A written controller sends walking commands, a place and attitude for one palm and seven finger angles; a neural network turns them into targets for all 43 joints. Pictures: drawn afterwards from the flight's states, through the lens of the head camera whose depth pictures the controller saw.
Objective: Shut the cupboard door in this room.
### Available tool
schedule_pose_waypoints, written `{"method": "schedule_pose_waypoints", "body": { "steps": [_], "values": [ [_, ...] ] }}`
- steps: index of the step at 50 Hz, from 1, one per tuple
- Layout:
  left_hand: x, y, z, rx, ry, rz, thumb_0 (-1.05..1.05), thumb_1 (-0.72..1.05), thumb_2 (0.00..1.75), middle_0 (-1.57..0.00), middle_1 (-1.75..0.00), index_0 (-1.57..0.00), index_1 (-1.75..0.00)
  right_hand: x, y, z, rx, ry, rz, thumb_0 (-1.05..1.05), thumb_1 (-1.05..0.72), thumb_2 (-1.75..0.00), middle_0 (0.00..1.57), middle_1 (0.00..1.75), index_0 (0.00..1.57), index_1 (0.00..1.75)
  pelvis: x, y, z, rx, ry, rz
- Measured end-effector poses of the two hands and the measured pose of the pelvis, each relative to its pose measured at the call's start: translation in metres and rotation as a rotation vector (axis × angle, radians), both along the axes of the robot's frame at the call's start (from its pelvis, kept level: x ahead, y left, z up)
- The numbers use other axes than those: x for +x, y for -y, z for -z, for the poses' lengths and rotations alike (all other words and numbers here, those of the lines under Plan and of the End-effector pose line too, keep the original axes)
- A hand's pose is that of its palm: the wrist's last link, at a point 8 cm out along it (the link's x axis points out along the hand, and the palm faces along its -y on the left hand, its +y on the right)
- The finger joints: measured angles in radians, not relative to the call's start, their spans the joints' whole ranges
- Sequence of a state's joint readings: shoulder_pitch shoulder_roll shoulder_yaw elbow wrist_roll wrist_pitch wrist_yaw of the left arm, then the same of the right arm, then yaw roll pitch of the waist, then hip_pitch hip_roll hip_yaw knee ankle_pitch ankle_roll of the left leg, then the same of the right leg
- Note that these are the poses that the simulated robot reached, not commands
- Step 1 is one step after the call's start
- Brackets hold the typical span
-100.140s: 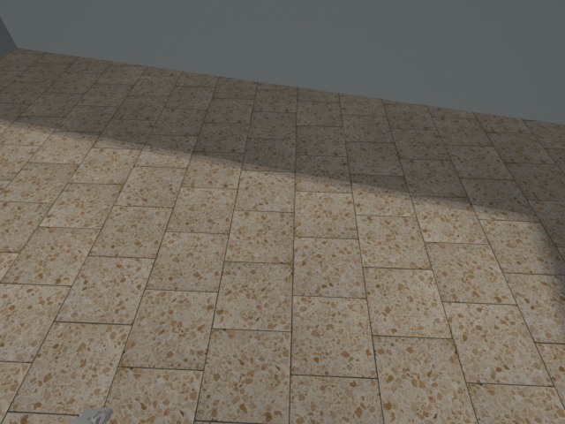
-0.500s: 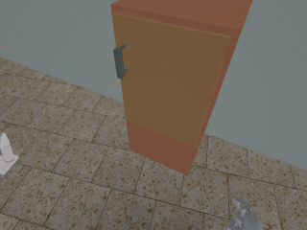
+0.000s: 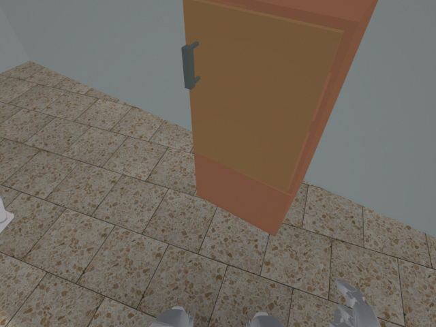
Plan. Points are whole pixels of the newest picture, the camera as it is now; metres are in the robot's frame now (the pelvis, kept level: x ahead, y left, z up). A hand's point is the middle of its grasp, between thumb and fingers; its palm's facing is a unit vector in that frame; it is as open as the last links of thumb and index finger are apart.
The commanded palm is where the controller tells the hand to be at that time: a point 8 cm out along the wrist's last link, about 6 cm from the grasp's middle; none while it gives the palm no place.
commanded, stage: step back with the hand held close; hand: left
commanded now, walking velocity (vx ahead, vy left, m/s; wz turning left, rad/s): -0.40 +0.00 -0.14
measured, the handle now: (192, 65) +0.81 +0.12 +0.08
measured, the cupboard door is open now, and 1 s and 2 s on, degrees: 1 1 1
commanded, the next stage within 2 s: stop stepping back and stand still in 0.22 s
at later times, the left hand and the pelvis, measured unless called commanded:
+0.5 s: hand out of the picture +0.07 +0.30 +0.20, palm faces +0.54 -0.77 -0.35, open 7.4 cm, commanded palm +0.02 +0.32 +0.21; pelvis -0.12 +0.02 +0.02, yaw +0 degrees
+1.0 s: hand out of the picture +0.05 +0.27 +0.21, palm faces +0.40 -0.81 -0.42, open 7.4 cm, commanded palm +0.00 +0.31 +0.21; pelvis -0.17 +0.03 +0.03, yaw -6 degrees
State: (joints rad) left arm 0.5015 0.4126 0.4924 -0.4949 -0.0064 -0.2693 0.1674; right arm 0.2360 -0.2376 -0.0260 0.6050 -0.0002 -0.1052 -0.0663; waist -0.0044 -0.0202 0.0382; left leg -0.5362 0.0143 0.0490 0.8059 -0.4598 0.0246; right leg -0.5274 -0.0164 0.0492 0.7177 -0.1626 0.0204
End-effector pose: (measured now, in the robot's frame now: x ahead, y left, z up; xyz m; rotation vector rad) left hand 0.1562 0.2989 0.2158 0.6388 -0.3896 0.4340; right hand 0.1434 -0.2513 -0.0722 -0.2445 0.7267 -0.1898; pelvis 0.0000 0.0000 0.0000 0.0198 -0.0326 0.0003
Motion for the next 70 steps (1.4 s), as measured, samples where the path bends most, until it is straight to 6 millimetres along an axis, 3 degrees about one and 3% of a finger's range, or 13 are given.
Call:
{"method": "schedule_pose_waypoints", "body": {
  "steps": [13,17,22,29,35,40,46,51,56,58,62,66,70],
  "values": [
    [-0.067,-0.005,-0.028,0.006,0.133,0.068,0.01,0.89,0.9,-0.22,-0.3,-0.22,-0.3,-0.048,-0.028,-0.009,0.055,0.047,-0.009,0.01,-0.9,-0.9,0.2,0.3,0.2,0.3,-0.067,0.0,-0.002,-0.104,0.002,-0.069],
    [-0.108,-0.009,-0.015,0.038,0.077,-0.011,0.01,0.89,0.9,-0.21,-0.3,-0.22,-0.3,-0.06,-0.031,0.004,0.081,0.059,-0.062,0.01,-0.9,-0.9,0.2,0.3,0.2,0.3,-0.094,0.005,0.009,-0.036,-0.032,-0.038],
    [-0.137,-0.019,-0.001,-0.115,-0.006,-0.053,0.01,0.89,0.9,-0.21,-0.3,-0.22,-0.3,-0.095,-0.04,-0.009,0.028,-0.055,-0.1,0.01,-0.9,-0.9,0.2,0.3,0.2,0.3,-0.114,-0.011,-0.016,0.001,-0.018,0.006],
    [-0.129,-0.04,0.0,-0.161,0.052,0.008,0.01,0.89,0.9,-0.21,-0.3,-0.21,-0.3,-0.137,-0.047,-0.032,-0.024,0.034,-0.016,0.01,-0.9,-0.9,0.2,0.3,0.2,0.3,-0.146,-0.03,-0.018,-0.015,-0.01,0.014],
    [-0.133,-0.017,-0.009,-0.13,-0.055,0.112,0.01,0.89,0.9,-0.21,-0.3,-0.21,-0.3,-0.184,-0.049,-0.048,0.034,0.052,0.061,0.01,-0.9,-0.9,0.2,0.3,0.2,0.3,-0.161,-0.027,-0.036,-0.04,-0.017,0.079],
    [-0.143,0.002,-0.013,-0.038,-0.095,0.153,0.01,0.89,0.9,-0.21,-0.3,-0.21,-0.3,-0.215,-0.031,-0.028,0.036,-0.014,0.096,0.01,-0.9,-0.9,0.2,0.3,0.2,0.3,-0.174,-0.019,-0.028,-0.006,-0.045,0.097],
    [-0.15,-0.006,-0.012,-0.084,-0.085,0.099,0.01,0.89,0.9,-0.22,-0.3,-0.22,-0.3,-0.25,-0.012,-0.012,0.023,-0.135,0.157,0.01,-0.9,-0.9,0.2,0.3,0.2,0.3,-0.176,-0.021,-0.032,-0.008,-0.016,0.112],
    [-0.144,-0.012,-0.004,-0.128,-0.072,0.085,0.01,0.89,0.9,-0.21,-0.3,-0.22,-0.3,-0.256,-0.008,-0.013,-0.02,-0.151,0.174,0.01,-0.9,-0.9,0.2,0.3,0.2,0.3,-0.17,-0.028,-0.032,-0.007,-0.004,0.105],
    [-0.132,-0.018,0.0,-0.121,-0.053,0.129,0.01,0.89,0.9,-0.21,-0.3,-0.22,-0.3,-0.235,-0.017,-0.015,-0.032,-0.103,0.183,0.01,-0.9,-0.9,0.2,0.3,0.2,0.3,-0.164,-0.038,-0.025,-0.017,0.007,0.109],
    [-0.117,-0.023,0.023,-0.123,-0.174,0.135,0.01,0.89,0.9,-0.21,-0.3,-0.21,-0.3,-0.222,-0.024,-0.011,0.003,-0.089,0.13,0.01,-0.9,-0.9,0.2,0.3,0.2,0.3,-0.163,-0.043,-0.024,-0.016,-0.009,0.108],
    [-0.102,-0.021,0.142,-0.306,-0.687,0.073,0.0,0.9,0.9,-0.2,-0.3,-0.2,-0.3,-0.203,-0.038,0.008,0.063,-0.121,0.06,0.01,-0.9,-0.9,0.2,0.3,0.2,0.3,-0.168,-0.053,-0.021,-0.012,-0.023,0.105],
    [-0.153,0.01,0.255,-0.467,-1.177,0.048,0.0,0.91,0.9,-0.2,-0.3,-0.2,-0.3,-0.206,-0.056,0.014,0.102,-0.186,0.054,0.01,-0.9,-0.9,0.2,0.3,0.2,0.3,-0.168,-0.055,-0.023,-0.014,-0.016,0.1],
    [-0.224,0.037,0.315,-0.644,-1.46,-0.022,-0.01,0.95,0.9,-0.2,-0.3,-0.21,-0.3,-0.232,-0.069,0.015,0.106,-0.32,0.069,0.0,-0.9,-0.9,0.2,0.3,0.2,0.3,-0.166,-0.055,-0.029,-0.02,-0.011,0.099]
  ]
}}
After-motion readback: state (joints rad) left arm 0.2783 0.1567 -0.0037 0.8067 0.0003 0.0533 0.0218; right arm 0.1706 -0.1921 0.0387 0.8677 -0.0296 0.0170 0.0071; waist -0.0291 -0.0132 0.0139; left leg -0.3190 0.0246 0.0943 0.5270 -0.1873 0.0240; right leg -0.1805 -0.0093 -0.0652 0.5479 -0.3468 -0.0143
